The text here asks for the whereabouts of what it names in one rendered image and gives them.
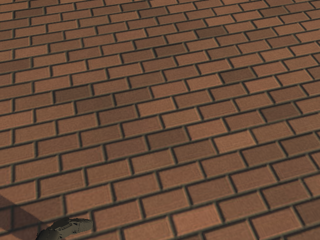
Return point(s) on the robot left hand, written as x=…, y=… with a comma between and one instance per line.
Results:
x=65, y=227

